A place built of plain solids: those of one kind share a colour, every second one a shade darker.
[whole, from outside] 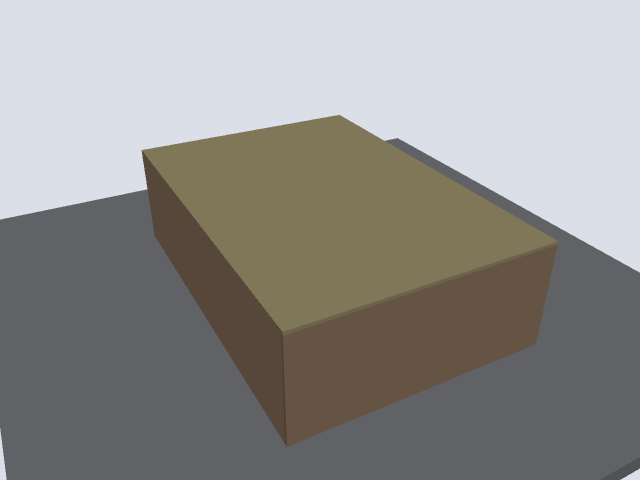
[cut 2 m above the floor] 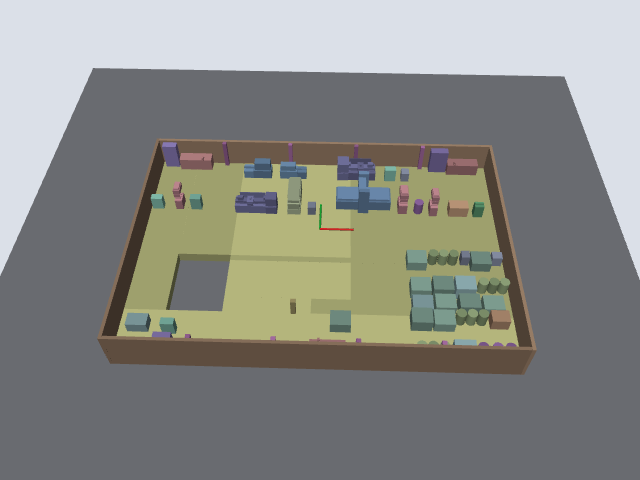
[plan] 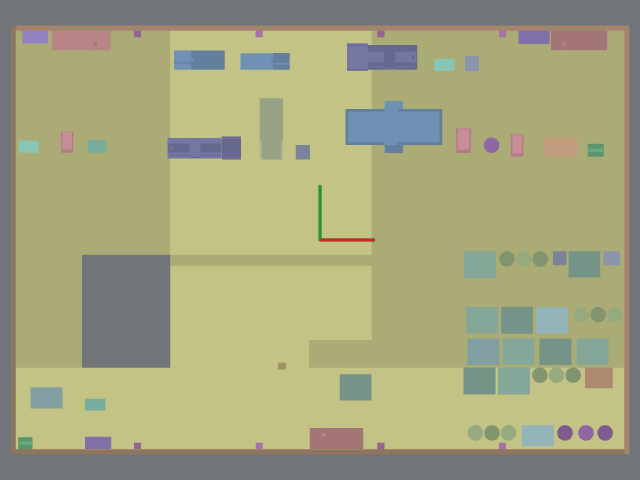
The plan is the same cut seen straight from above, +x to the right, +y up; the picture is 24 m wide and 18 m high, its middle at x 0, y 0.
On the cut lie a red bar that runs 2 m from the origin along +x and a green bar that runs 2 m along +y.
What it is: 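A machine and fitters' shop under lamps; one hall, a truck gangway, bays of machines, benches and stores, erecting floors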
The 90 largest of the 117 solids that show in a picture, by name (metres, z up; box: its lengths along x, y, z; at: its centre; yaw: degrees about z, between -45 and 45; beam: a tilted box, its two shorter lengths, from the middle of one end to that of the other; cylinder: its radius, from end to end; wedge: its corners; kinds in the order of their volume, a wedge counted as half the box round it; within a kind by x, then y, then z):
{
 "floor_1": {"box": [2.49, 4.23, 0.73], "at": [-10.17, -2.67, 0.31]},
 "floor_2": {"box": [2.49, 15.69, 0.73], "at": [-10.17, 0.0, 0.31]},
 "floor_3": {"box": [3.31, 8.4, 0.73], "at": [-7.27, 3.65, 0.31]},
 "floor_4": {"box": [5.21, 2.77, 0.73], "at": [-3.01, -2.35, 0.31]},
 "floor_5": {"box": [5.21, 15.69, 0.73], "at": [-3.01, 0.0, 0.31]},
 "floor_6": {"box": [22.82, 3.06, 0.73], "at": [0.0, -6.32, 0.31]},
 "floor_7": {"box": [2.35, 4.11, 0.73], "at": [0.77, -5.79, 0.31]},
 "floor_8": {"box": [2.37, 2.79, 0.73], "at": [0.77, -2.35, 0.31]},
 "floor_9": {"box": [2.35, 8.81, 0.73], "at": [0.77, 3.44, 0.31]},
 "floor_10": {"box": [17.03, 0.41, 0.73], "at": [2.9, -0.76, 0.31]},
 "floor_11": {"box": [9.47, 15.69, 0.73], "at": [6.68, 0.0, 0.31]},
 "wall_1": {"box": [0.2, 16.09, 6.79], "at": [-11.51, 0.0, 3.34]},
 "wall_2": {"box": [22.82, 0.2, 6.79], "at": [0.0, -7.94, 3.34]},
 "wall_3": {"box": [22.82, 0.2, 6.79], "at": [0.0, 7.95, 3.34]},
 "wall_4": {"box": [0.2, 16.09, 6.79], "at": [11.51, 0.0, 3.34]},
 "roof_1": {"box": [23.22, 16.09, 0.2], "at": [0.0, 0.0, 6.84]},
 "stillage_1": {"box": [1.2, 0.99, 0.78], "at": [1.33, -5.53, 1.07]},
 "stillage_2": {"box": [1.2, 1.02, 0.89], "at": [5.98, -5.29, 1.12]},
 "stillage_3": {"box": [1.2, 1.02, 0.76], "at": [5.99, -0.93, 1.06]},
 "stillage_4": {"box": [1.2, 1.01, 0.78], "at": [6.08, -3.01, 1.06]},
 "stillage_5": {"box": [1.2, 1.02, 0.74], "at": [7.28, -5.29, 1.05]},
 "stillage_6": {"box": [1.2, 1.01, 0.94], "at": [7.39, -3.01, 1.15]},
 "stillage_7": {"box": [1.2, 0.99, 0.78], "at": [7.44, -4.19, 1.06]},
 "stillage_8": {"box": [1.2, 0.99, 0.87], "at": [8.83, -4.19, 1.11]},
 "stillage_9": {"box": [1.2, 0.98, 0.76], "at": [9.91, -0.91, 1.06]},
 "stillage_10": {"box": [1.2, 1.0, 0.73], "at": [10.23, -4.19, 1.04]},
 "planer_1": {"box": [0.68, 0.3, 2.55], "at": [2.77, 3.41, 1.95]},
 "planer_2": {"box": [3.63, 1.35, 0.75], "at": [2.77, 4.24, 1.05]},
 "planer_3": {"box": [3.43, 1.15, 0.16], "at": [2.77, 4.24, 1.51]},
 "planer_4": {"box": [0.68, 0.3, 2.55], "at": [2.77, 5.06, 1.95]},
 "bench_1": {"box": [2.22, 0.73, 0.89], "at": [-8.95, 7.48, 1.12]},
 "bench_2": {"box": [2.01, 0.8, 0.89], "at": [0.62, -7.45, 1.12]},
 "bench_3": {"box": [2.11, 0.73, 0.87], "at": [9.72, 7.48, 1.11]},
 "lathe_1": {"box": [2.03, 0.77, 0.67], "at": [-4.71, 3.44, 1.01]},
 "lathe_2": {"box": [0.73, 0.7, 0.63], "at": [-3.32, 3.44, 1.66]},
 "lathe_3": {"box": [0.73, 0.87, 0.62], "at": [-3.32, 3.45, 0.99]},
 "lathe_4": {"box": [0.78, 0.87, 0.72], "at": [1.4, 6.84, 1.71]},
 "lathe_5": {"box": [0.78, 1.04, 0.62], "at": [1.4, 6.86, 0.99]},
 "lathe_6": {"box": [1.86, 0.94, 0.67], "at": [2.72, 6.85, 1.01]},
 "pallet_1": {"box": [1.2, 0.8, 0.71], "at": [-10.25, -5.92, 1.03]},
 "pallet_2": {"box": [1.2, 1.0, 0.63], "at": [6.13, -4.19, 0.99]},
 "pallet_3": {"box": [1.2, 0.8, 1.09], "at": [8.16, -7.34, 1.22]},
 "pallet_4": {"box": [1.2, 1.0, 1.01], "at": [8.7, -3.01, 1.18]},
 "pier_1": {"box": [0.27, 0.25, 6.06], "at": [-6.85, -7.72, 3.71]},
 "pier_2": {"box": [0.27, 0.25, 6.06], "at": [-6.85, 7.72, 3.71]},
 "pier_3": {"box": [0.27, 0.25, 6.06], "at": [-2.28, -7.72, 3.71]},
 "pier_4": {"box": [0.27, 0.25, 6.06], "at": [-2.28, 7.72, 3.71]},
 "pier_5": {"box": [0.27, 0.25, 6.06], "at": [2.28, -7.72, 3.71]},
 "pier_6": {"box": [0.27, 0.25, 6.06], "at": [2.28, 7.72, 3.71]},
 "pier_7": {"box": [0.27, 0.25, 6.06], "at": [6.85, -7.72, 3.71]},
 "pier_8": {"box": [0.27, 0.25, 6.06], "at": [6.85, 7.72, 3.71]},
 "drums_1": {"cylinder": 0.29, "from": [5.83, -7.23, 0.68], "to": [5.83, -7.23, 1.56]},
 "drums_2": {"cylinder": 0.29, "from": [6.45, -7.23, 0.68], "to": [6.45, -7.23, 1.56]},
 "drums_3": {"cylinder": 0.29, "from": [7.01, -0.71, 0.68], "to": [7.01, -0.71, 1.56]},
 "drums_4": {"cylinder": 0.29, "from": [7.07, -7.23, 0.68], "to": [7.07, -7.23, 1.56]},
 "drums_5": {"cylinder": 0.29, "from": [7.64, -0.71, 0.68], "to": [7.64, -0.71, 1.56]},
 "drums_6": {"cylinder": 0.29, "from": [8.25, -5.07, 0.68], "to": [8.25, -5.07, 1.56]},
 "drums_7": {"cylinder": 0.29, "from": [8.26, -0.71, 0.68], "to": [8.26, -0.71, 1.56]},
 "drums_8": {"cylinder": 0.29, "from": [8.87, -5.07, 0.68], "to": [8.87, -5.07, 1.56]},
 "drums_9": {"cylinder": 0.29, "from": [9.49, -5.07, 0.68], "to": [9.49, -5.07, 1.56]},
 "drums_10": {"cylinder": 0.29, "from": [9.81, -2.8, 0.68], "to": [9.81, -2.8, 1.56]},
 "drums_11": {"cylinder": 0.29, "from": [10.43, -2.8, 0.68], "to": [10.43, -2.8, 1.56]},
 "drums_12": {"cylinder": 0.29, "from": [11.05, -2.8, 0.68], "to": [11.05, -2.8, 1.56]},
 "cabinet_1": {"box": [0.96, 0.48, 1.85], "at": [-10.68, 7.61, 1.6]},
 "cabinet_2": {"box": [0.99, 0.47, 1.79], "at": [-8.32, -7.61, 1.57]},
 "cabinet_3": {"box": [1.18, 0.5, 1.8], "at": [8.03, 7.6, 1.58]},
 "shaper_1": {"box": [0.87, 0.69, 0.5], "at": [-1.82, 3.36, 0.93]},
 "shaper_2": {"box": [0.79, 0.67, 0.45], "at": [-1.82, 3.37, 1.4]},
 "shaper_3": {"box": [0.75, 2.2, 0.22], "at": [-1.82, 4.12, 1.89]},
 "shaper_4": {"box": [0.87, 1.61, 1.1], "at": [-1.82, 4.51, 1.23]},
 "saw_1": {"box": [0.65, 0.72, 0.62], "at": [-5.15, 6.74, 0.99]},
 "saw_2": {"box": [1.26, 0.72, 0.68], "at": [-4.2, 6.74, 1.02]},
 "saw_3": {"box": [1.08, 0.55, 0.61], "at": [-4.17, 6.74, 1.66]},
 "saw_4": {"box": [1.22, 0.63, 0.68], "at": [-2.37, 6.7, 1.02]},
 "saw_5": {"box": [0.63, 0.63, 0.62], "at": [-1.45, 6.7, 0.99]},
 "swarfbin_1": {"box": [1.24, 0.73, 0.82], "at": [9.03, 3.48, 1.09]},
 "swarfbin_2": {"box": [1.04, 0.78, 0.82], "at": [10.46, -5.17, 1.08]},
 "trolley_1": {"box": [0.74, 0.45, 0.93], "at": [-10.93, 3.5, 1.14]},
 "trolley_2": {"box": [0.77, 0.45, 1.0], "at": [-8.43, -6.18, 1.18]},
 "trolley_3": {"box": [0.7, 0.47, 0.99], "at": [-8.36, 3.51, 1.17]},
 "trolley_4": {"box": [0.75, 0.44, 1.01], "at": [4.67, 6.56, 1.18]},
 "drill_1": {"box": [0.48, 0.8, 0.74], "at": [-9.48, 3.67, 1.05]},
 "drill_2": {"box": [0.59, 0.91, 0.74], "at": [5.38, 3.72, 1.05]},
 "drill_3": {"box": [0.5, 0.83, 0.74], "at": [7.39, 3.54, 1.05]},
 "drum_1": {"cylinder": 0.29, "from": [9.19, -7.23, 0.68], "to": [9.19, -7.23, 1.56]},
 "drum_2": {"cylinder": 0.29, "from": [9.98, -7.23, 0.68], "to": [9.98, -7.23, 1.56]},
 "drum_3": {"cylinder": 0.29, "from": [10.69, -7.23, 0.68], "to": [10.69, -7.23, 1.56]},
 "pedgrinder_1": {"box": [0.54, 0.45, 1.05], "at": [-11.05, -7.62, 1.2]},
 "pedgrinder_2": {"box": [0.6, 0.49, 0.97], "at": [10.34, 3.36, 1.16]},
 "binsmall_1": {"box": [0.62, 0.53, 0.75], "at": [10.93, -0.69, 1.05]}
}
